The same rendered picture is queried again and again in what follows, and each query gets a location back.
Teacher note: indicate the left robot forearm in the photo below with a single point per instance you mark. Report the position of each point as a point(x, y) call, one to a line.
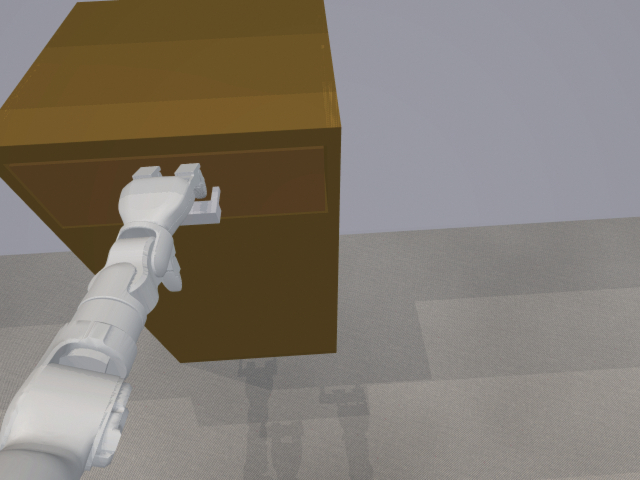
point(103, 333)

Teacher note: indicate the robot left hand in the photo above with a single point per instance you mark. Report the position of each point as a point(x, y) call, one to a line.
point(165, 201)

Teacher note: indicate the drawer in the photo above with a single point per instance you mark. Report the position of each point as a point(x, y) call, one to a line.
point(251, 182)

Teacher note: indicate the left robot upper arm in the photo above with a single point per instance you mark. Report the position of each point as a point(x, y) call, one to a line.
point(71, 419)

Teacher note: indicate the cabinet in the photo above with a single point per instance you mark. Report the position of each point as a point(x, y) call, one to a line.
point(126, 78)

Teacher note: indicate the handle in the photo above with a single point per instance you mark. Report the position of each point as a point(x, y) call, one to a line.
point(205, 212)

